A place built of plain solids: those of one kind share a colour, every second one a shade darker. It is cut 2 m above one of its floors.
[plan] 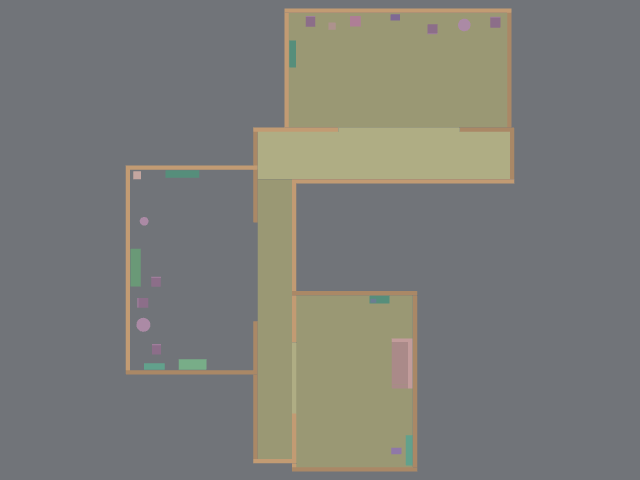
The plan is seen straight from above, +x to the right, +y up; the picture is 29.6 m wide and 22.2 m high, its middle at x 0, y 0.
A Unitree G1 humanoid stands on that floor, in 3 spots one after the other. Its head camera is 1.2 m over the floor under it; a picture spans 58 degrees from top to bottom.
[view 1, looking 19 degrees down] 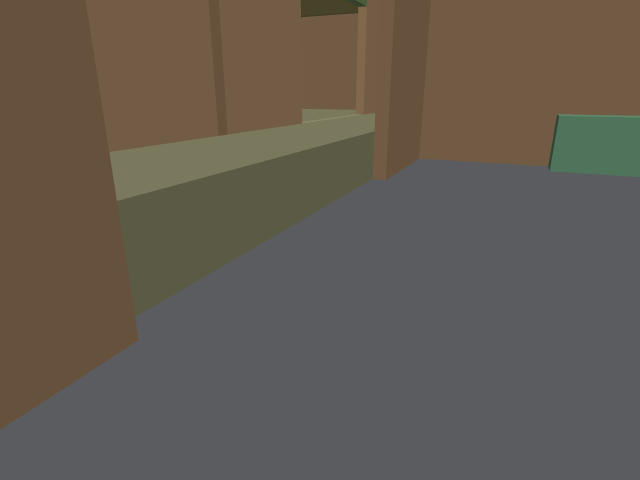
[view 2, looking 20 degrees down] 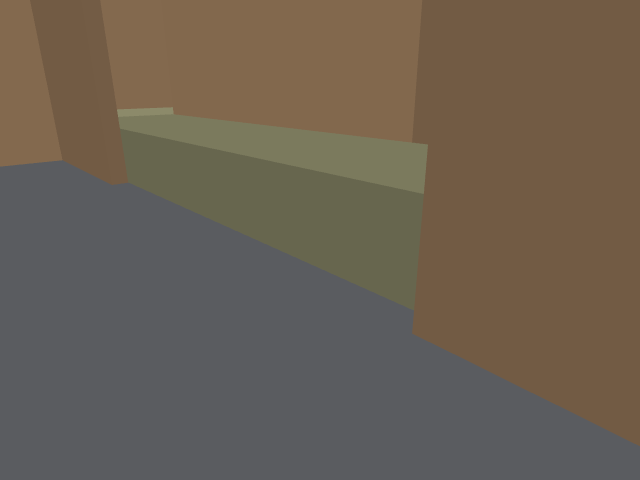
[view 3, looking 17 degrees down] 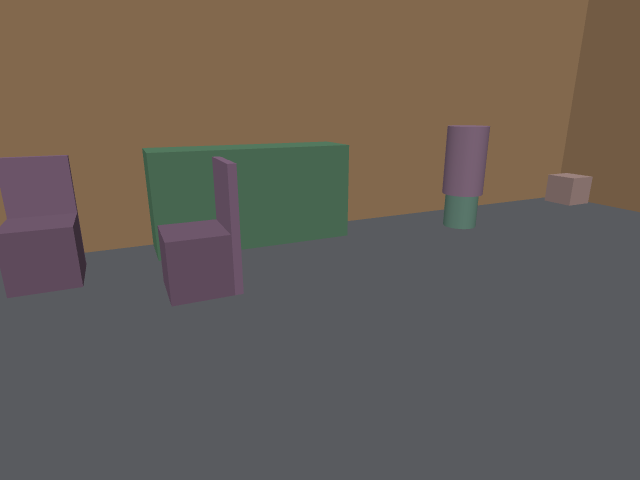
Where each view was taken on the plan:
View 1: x -4.71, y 2.19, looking -66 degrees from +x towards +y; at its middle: ground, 3.69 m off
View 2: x -4.71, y -4.86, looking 48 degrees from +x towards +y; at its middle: floor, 2.90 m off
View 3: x -4.71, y -2.37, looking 155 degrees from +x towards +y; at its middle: ground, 4.10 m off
